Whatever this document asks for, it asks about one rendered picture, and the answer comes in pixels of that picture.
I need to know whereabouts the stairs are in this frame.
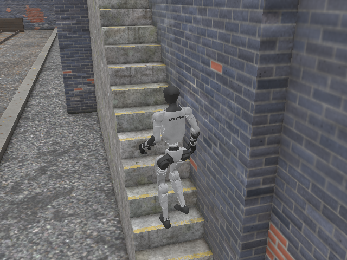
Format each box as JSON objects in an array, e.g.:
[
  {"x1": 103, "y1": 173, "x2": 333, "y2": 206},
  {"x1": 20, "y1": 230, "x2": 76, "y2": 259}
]
[{"x1": 87, "y1": 0, "x2": 213, "y2": 260}]

